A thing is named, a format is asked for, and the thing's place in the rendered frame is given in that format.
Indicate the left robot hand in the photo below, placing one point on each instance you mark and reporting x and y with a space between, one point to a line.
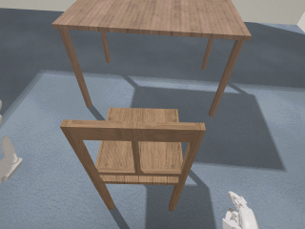
11 162

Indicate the chair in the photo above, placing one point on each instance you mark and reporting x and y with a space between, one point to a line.
139 146

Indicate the right robot hand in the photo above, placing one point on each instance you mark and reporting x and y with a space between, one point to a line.
243 219

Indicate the table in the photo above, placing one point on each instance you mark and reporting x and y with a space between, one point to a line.
213 19

